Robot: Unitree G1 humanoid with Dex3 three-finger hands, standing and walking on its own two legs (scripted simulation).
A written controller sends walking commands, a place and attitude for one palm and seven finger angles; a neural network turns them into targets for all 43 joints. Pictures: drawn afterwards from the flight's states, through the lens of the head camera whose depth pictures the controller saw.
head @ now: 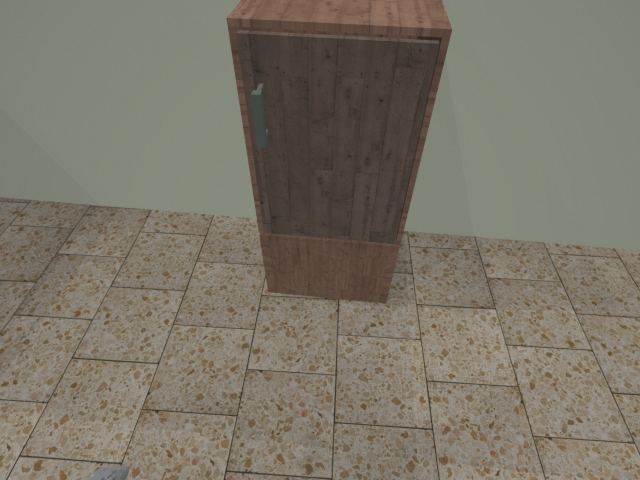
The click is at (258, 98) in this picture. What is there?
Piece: cupboard door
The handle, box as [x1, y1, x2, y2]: [251, 83, 268, 147]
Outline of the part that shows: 259,83 257,88 252,91 251,98 257,145 265,147 266,136 268,132 265,129 261,92 263,84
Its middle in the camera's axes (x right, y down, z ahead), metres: -0.14 -0.28 +0.90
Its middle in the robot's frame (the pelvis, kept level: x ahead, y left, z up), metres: +0.86 +0.19 +0.02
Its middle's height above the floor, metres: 0.79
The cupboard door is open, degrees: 0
